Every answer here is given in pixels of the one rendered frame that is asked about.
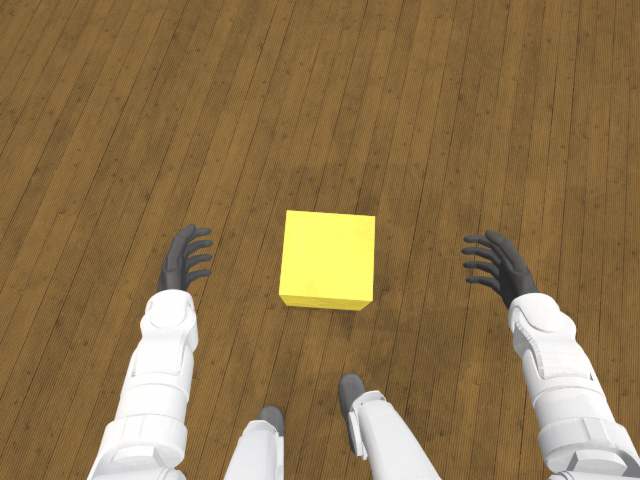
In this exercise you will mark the left robot forearm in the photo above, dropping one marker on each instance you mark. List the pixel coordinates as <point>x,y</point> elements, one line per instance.
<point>148,430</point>

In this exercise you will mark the right robot forearm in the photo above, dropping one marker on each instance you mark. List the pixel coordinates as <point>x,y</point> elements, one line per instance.
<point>578,431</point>

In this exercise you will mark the right robot foot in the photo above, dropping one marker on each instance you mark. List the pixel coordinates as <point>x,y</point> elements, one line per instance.
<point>350,387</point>

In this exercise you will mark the carton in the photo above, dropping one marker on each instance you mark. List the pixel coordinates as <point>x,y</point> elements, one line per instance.
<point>328,260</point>

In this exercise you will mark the robot right hand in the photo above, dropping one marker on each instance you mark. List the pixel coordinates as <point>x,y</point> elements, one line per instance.
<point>512,278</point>

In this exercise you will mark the robot left hand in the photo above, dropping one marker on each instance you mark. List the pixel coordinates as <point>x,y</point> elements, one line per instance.
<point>174,272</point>

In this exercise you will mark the right robot thigh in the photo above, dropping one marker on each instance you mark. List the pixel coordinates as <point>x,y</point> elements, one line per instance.
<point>379,433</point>

